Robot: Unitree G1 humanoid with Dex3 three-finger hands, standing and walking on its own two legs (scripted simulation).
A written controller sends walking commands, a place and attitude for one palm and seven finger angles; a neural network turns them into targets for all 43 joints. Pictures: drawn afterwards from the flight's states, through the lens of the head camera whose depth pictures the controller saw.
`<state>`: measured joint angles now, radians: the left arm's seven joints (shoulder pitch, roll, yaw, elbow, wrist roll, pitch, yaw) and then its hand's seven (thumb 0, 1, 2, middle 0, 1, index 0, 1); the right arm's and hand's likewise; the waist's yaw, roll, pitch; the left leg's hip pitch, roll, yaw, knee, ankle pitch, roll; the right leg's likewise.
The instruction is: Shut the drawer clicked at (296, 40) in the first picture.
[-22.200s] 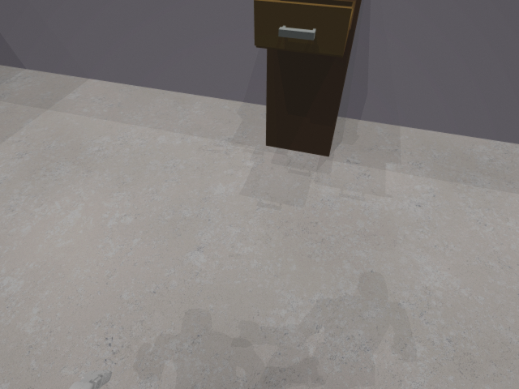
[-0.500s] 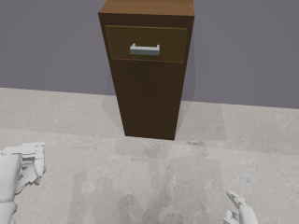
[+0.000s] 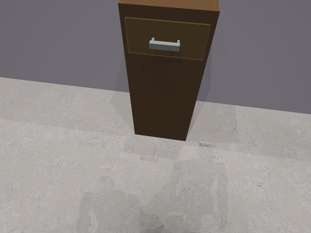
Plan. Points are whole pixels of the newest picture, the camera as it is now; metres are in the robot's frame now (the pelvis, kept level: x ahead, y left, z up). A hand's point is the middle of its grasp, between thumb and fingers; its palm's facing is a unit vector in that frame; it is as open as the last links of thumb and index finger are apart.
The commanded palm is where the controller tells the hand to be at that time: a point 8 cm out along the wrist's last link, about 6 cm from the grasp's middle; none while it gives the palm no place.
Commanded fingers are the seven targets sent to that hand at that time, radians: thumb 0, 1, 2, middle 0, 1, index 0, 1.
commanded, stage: let the arm hang, fingers relaxed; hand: left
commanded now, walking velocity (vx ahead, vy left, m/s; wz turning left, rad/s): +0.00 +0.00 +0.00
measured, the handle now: (165, 43) +0.83 +0.02 +0.04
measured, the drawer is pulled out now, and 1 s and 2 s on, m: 0.00 0.00 0.00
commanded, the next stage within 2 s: look to check the result in 0.56 s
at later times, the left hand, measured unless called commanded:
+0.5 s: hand out of the picture +0.00 +0.14 -0.17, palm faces +0.02 -0.99 -0.14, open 7.3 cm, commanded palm none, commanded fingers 0.00 0.90 0.90 -0.20 -0.30 -0.20 -0.30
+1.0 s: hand out of the picture +0.00 +0.12 -0.17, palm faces +0.04 -0.99 -0.16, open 7.4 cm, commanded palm none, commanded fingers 0.00 0.90 0.90 -0.20 -0.30 -0.20 -0.30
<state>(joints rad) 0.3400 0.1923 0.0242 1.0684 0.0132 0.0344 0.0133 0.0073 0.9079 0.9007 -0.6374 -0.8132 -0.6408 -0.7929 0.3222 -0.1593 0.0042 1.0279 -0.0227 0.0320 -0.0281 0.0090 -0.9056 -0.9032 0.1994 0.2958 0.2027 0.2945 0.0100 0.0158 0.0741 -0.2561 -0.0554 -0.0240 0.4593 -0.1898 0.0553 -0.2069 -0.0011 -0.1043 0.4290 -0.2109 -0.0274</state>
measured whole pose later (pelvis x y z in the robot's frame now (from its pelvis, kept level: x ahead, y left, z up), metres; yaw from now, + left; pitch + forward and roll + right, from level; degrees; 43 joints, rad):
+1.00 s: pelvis +0.03 -0.02 +0.00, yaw -2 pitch -2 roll +0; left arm 0.32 0.08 0.01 1.18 0.00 -0.01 0.04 0.00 0.91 0.90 -0.20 -0.29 -0.20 -0.30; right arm 0.33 -0.10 0.01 1.16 -0.01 0.00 -0.05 0.00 -0.91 -0.90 0.20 0.30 0.20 0.29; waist 0.00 0.02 0.05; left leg -0.17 -0.03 -0.01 0.41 -0.22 0.02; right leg -0.15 0.02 -0.08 0.42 -0.25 -0.05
